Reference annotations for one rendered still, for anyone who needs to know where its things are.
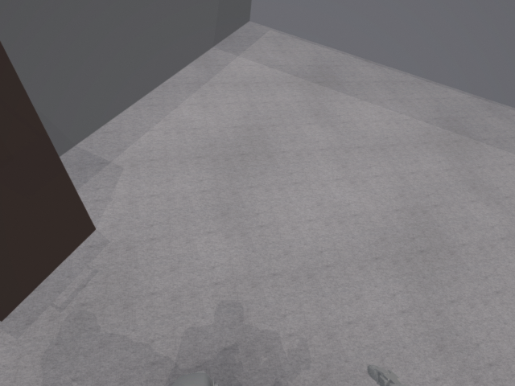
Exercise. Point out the robot right hand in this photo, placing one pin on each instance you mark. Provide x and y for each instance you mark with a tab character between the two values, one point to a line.
384	377

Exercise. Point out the cabinet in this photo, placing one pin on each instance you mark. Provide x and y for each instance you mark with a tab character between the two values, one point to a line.
42	218

